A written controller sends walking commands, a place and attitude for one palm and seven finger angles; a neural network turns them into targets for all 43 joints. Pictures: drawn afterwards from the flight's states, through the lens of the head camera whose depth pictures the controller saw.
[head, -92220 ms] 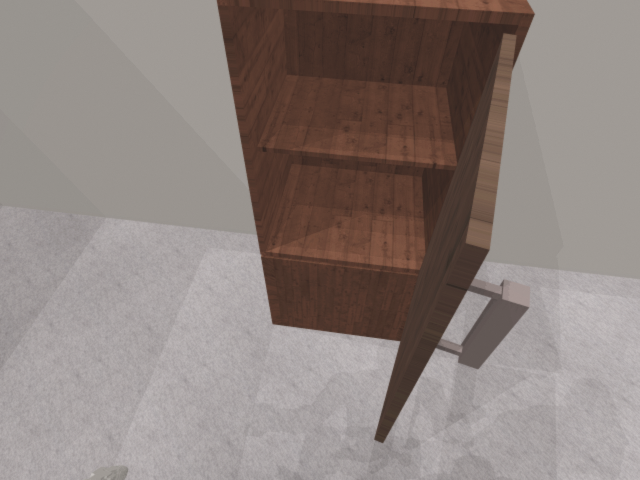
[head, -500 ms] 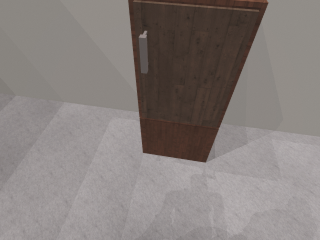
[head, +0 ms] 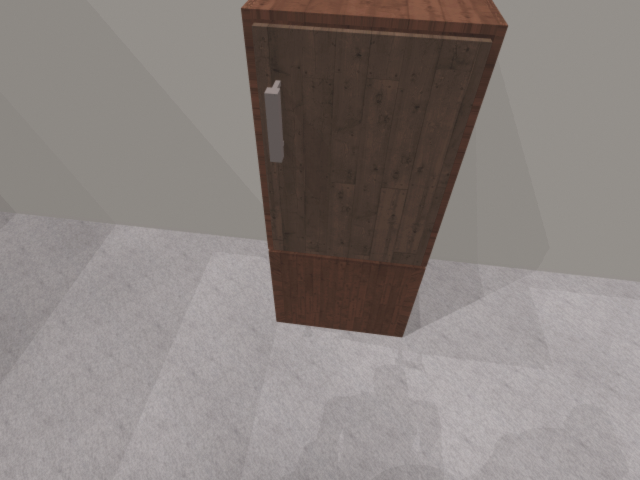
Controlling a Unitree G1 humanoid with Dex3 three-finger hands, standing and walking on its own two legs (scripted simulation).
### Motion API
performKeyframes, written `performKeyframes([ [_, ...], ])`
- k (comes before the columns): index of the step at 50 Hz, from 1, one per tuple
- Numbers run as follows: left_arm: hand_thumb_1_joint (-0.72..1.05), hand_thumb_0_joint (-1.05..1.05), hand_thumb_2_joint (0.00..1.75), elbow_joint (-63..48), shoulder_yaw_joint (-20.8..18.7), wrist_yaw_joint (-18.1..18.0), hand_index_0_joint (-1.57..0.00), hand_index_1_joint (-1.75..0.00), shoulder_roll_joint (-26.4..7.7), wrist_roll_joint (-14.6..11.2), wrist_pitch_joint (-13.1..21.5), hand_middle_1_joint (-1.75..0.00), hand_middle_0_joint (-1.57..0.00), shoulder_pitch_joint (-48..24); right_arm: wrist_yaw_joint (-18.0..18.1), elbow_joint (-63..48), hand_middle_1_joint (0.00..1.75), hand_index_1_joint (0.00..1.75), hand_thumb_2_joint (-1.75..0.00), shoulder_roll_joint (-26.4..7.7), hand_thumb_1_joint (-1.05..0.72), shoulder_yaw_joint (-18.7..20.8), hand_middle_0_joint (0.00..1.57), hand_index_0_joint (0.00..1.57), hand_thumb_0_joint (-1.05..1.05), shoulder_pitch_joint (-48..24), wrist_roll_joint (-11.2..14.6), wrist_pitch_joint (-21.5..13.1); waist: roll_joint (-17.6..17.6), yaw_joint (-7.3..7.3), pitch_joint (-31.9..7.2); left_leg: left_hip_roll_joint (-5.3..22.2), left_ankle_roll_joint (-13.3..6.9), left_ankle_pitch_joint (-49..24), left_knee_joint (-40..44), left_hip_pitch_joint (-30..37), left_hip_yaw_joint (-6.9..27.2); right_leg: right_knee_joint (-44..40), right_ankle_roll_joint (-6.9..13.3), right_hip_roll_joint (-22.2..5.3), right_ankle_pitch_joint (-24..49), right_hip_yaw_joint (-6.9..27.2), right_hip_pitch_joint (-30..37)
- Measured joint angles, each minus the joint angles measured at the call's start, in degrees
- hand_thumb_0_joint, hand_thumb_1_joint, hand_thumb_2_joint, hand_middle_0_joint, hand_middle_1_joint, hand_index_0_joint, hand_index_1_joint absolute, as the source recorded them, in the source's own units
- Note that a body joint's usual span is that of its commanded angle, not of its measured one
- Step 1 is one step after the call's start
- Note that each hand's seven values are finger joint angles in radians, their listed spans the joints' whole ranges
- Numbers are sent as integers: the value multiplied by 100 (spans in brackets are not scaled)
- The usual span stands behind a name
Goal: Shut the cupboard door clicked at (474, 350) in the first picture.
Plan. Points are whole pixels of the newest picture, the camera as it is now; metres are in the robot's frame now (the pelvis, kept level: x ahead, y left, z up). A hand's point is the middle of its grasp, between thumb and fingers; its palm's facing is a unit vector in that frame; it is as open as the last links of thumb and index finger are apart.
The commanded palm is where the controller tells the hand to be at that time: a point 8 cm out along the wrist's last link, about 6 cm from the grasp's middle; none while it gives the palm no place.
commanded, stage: let the arm hang, fingers relaxed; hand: left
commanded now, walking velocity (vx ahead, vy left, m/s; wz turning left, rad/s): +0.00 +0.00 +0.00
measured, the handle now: (277, 121) +0.75 +0.12 +0.08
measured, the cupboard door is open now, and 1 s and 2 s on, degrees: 0 0 0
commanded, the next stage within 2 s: look to check the result in 0.04 s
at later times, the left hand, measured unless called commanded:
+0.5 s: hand out of the picture -0.03 +0.16 -0.18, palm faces +0.05 -0.99 -0.16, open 7.4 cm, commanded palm none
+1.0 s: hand out of the picture -0.01 +0.18 -0.17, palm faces +0.02 -0.98 -0.18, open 7.4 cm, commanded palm none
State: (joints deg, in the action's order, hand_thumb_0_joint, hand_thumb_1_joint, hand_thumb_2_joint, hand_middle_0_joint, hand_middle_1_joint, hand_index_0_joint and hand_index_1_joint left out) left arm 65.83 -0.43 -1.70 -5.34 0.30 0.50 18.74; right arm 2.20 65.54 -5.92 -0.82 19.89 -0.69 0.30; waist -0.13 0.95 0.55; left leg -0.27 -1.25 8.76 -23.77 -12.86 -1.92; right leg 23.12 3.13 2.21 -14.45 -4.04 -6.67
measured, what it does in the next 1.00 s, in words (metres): stands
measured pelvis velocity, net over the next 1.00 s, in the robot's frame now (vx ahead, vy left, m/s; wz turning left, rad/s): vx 0.01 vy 0.01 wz -0.02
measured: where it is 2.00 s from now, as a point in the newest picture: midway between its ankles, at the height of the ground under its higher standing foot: outside the picture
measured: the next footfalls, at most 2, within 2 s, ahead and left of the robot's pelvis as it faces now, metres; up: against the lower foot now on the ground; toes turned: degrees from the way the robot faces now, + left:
none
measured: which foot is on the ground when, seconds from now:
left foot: down 0.00-1.00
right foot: down 0.00-1.00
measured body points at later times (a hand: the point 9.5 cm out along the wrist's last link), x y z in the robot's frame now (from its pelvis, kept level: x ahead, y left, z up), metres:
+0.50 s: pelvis +0.01 +0.01 +0.00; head +0.01 +0.01 +0.45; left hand -0.04 +0.21 -0.16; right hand -0.01 -0.20 -0.16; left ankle +0.05 +0.10 -0.74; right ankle -0.02 -0.08 -0.74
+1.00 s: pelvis +0.01 +0.01 +0.00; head +0.02 +0.01 +0.45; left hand -0.01 +0.23 -0.16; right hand +0.00 -0.20 -0.16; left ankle +0.05 +0.10 -0.74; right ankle -0.02 -0.08 -0.74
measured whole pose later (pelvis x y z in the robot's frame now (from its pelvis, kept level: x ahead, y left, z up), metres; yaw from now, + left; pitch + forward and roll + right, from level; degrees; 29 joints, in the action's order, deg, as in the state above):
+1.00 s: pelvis +0.01 +0.01 +0.00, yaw -1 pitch -2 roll +0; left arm 65.8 -0.6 -1.7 -7.7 0.3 0.6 18.3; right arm 2.0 65.2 -8.0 -0.8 16.8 -0.5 0.0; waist -0.4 0.6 2.1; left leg -1.0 -2.0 9.2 -21.8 -11.0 -3.1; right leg 21.4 2.2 1.5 -14.5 -2.7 -5.3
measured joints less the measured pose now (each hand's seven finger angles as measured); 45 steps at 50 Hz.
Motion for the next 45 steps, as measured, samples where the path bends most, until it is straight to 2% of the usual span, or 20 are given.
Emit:
performKeyframes([
  [11, 91, 0, 90, 46, -28, -26, -19, -30, -130, -9, -4, -30, -20, 165, 0, -5, 30, 30, -90, -21, -91, 11, 20, 20, 1, -41, 9, 19, -22, -26, 92, 0, -14, 32, -16, -11, -2, -53, -18, 2, 7, 5, 19],
  [25, 91, 0, 90, 63, 4, -20, -19, -30, -117, 1, 2, -30, -20, 165, 2, -57, 30, 30, -90, -128, -91, 6, 20, 20, 1, -278, 14, 0, -27, -71, 98, -43, -57, 31, 67, 74, -45, -105, -67, -43, 8, 47, 82],
  [45, 91, 0, 90, 7, -6, -3, -19, -30, -205, 3, 13, -30, -20, -22, -17, -42, 30, 30, -90, -189, -91, 1, 20, 20, 1, -306, 18, -31, -23, -36, 139, -71, -80, 37, 172, 159, -107, -162, -96, -73, 0, 114, 128],
])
